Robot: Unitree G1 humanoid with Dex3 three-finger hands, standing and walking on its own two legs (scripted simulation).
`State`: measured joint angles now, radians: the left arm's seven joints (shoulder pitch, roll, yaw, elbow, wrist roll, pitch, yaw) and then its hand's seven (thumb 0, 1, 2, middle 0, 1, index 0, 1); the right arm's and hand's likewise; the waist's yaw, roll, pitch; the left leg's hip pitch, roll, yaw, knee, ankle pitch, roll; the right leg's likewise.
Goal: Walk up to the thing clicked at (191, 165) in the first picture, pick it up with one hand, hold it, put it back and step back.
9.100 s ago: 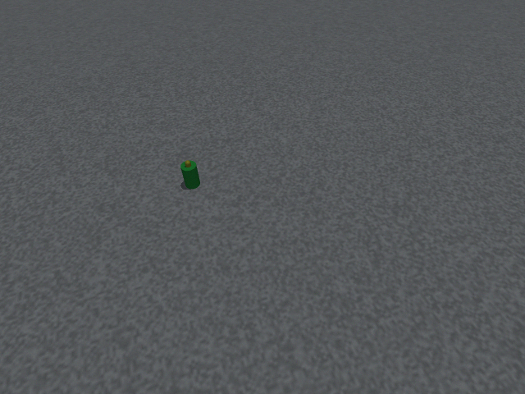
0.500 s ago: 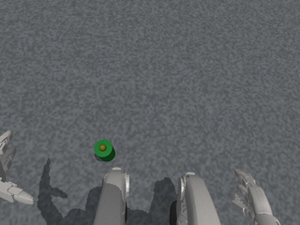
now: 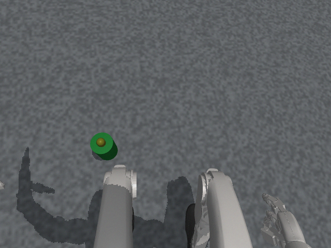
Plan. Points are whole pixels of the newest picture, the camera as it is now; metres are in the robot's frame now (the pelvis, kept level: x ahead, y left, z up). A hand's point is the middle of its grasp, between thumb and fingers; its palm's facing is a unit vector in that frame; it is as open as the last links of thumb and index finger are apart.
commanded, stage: go down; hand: left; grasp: from the side
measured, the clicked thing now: (104, 146) +0.41 +0.24 -0.38
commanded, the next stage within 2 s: approach in 1.34 s
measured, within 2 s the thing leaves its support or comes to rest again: neither
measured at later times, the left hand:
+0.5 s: hand out of the picture +0.32 +0.42 -0.06, palm faces +0.23 -0.96 -0.16, open 17.2 cm
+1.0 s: hand out of the picture +0.33 +0.42 -0.07, palm faces +0.24 -0.96 -0.14, open 17.3 cm
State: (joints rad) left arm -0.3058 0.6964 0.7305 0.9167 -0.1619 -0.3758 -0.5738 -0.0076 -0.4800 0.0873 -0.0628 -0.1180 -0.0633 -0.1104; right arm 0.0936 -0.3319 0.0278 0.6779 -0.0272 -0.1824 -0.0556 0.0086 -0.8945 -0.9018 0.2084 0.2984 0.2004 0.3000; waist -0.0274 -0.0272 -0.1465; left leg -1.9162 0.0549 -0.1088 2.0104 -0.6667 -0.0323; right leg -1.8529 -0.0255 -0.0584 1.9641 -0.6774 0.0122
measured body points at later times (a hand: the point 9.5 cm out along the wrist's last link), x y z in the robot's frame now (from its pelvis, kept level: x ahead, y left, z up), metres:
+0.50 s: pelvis -0.01 +0.00 -0.05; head +0.19 +0.06 +0.35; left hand +0.31 +0.47 -0.05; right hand +0.17 -0.27 -0.16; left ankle +0.08 +0.14 -0.42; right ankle +0.09 -0.13 -0.42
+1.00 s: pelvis -0.01 +0.00 -0.07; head +0.20 +0.06 +0.32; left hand +0.32 +0.47 -0.06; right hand +0.17 -0.28 -0.18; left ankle +0.08 +0.14 -0.42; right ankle +0.09 -0.13 -0.42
